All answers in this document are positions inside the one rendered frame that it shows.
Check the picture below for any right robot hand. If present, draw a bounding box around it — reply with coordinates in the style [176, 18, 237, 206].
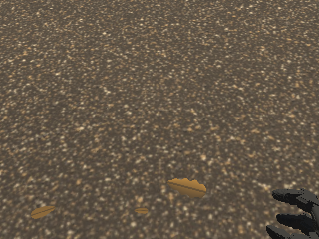
[265, 187, 319, 239]

